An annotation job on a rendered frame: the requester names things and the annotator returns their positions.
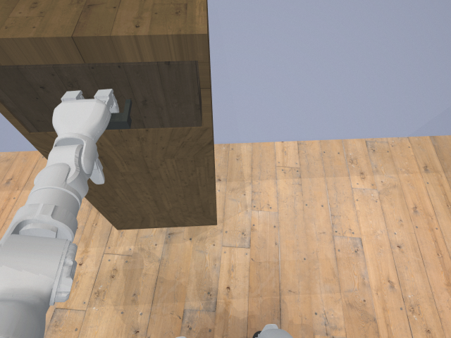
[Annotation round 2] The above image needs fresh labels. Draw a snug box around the left robot hand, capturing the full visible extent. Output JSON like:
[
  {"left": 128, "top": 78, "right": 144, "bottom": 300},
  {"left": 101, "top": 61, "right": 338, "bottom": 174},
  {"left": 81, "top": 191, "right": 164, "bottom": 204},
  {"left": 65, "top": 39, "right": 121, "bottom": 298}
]
[{"left": 52, "top": 89, "right": 119, "bottom": 184}]

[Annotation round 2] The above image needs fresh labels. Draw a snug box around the left robot forearm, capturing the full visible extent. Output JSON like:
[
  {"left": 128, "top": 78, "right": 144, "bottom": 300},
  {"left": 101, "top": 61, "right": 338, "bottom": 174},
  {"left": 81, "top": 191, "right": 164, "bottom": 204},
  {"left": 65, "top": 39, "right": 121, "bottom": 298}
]
[{"left": 0, "top": 133, "right": 97, "bottom": 250}]

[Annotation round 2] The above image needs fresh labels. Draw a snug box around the robot left upper arm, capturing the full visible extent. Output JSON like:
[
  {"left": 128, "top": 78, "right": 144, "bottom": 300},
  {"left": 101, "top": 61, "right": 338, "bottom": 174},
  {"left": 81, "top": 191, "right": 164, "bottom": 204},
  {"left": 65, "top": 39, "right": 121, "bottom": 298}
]
[{"left": 0, "top": 234, "right": 78, "bottom": 338}]

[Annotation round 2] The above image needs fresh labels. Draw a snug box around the cabinet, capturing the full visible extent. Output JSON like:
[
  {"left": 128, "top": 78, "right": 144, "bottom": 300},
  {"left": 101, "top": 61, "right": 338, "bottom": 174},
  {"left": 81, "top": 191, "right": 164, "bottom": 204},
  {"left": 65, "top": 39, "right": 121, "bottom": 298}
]
[{"left": 0, "top": 0, "right": 217, "bottom": 230}]

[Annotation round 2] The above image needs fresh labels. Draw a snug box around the drawer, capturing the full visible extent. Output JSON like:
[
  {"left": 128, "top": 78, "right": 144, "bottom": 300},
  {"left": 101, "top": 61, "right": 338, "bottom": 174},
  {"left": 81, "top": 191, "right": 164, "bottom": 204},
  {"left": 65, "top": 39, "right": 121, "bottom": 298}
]
[{"left": 0, "top": 61, "right": 202, "bottom": 132}]

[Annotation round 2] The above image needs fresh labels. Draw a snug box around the handle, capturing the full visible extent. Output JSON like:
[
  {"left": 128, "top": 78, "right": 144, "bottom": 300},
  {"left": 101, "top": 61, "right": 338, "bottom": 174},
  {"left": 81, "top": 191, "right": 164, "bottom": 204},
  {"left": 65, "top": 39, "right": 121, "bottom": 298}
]
[{"left": 106, "top": 99, "right": 132, "bottom": 130}]

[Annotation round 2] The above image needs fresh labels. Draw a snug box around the right robot shin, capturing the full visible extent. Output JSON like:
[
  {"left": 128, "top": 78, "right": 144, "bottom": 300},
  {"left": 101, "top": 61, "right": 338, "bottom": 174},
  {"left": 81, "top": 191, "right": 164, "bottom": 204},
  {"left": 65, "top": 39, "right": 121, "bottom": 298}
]
[{"left": 260, "top": 324, "right": 278, "bottom": 334}]

